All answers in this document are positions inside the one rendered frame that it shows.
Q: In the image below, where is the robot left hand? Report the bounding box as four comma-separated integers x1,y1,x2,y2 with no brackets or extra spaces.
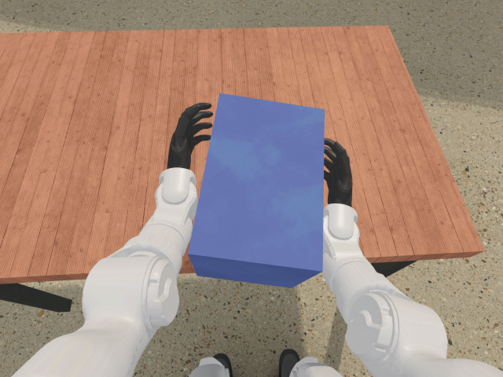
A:
167,103,213,170

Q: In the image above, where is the robot right hand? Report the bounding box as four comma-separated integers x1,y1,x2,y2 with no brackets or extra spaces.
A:
324,138,352,207

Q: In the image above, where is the table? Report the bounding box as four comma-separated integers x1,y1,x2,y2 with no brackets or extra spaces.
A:
0,25,485,313

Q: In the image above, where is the right robot upper arm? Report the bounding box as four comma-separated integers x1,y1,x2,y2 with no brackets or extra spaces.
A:
345,291,503,377

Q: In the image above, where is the left robot forearm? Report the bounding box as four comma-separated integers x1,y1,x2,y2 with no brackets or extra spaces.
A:
82,167,198,318

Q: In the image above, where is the carton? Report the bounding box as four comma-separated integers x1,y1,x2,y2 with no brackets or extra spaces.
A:
188,93,325,288

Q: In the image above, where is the right robot forearm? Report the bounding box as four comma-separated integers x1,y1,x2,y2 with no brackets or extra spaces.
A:
322,203,448,345

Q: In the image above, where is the robot shin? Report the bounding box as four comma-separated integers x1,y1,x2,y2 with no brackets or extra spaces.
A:
289,357,318,377
199,357,222,366

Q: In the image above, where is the left robot upper arm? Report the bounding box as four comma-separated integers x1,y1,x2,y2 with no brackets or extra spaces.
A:
11,256,179,377

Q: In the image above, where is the right robot shin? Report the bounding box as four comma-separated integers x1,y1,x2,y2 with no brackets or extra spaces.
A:
289,357,318,377

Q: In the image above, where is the left robot shin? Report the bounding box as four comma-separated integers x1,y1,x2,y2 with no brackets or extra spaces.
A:
199,357,222,366

